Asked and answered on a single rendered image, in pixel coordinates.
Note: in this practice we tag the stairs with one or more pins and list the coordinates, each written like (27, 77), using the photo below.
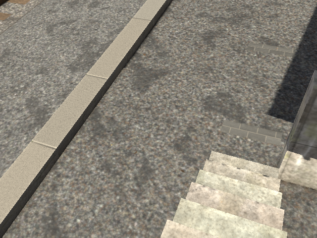
(231, 198)

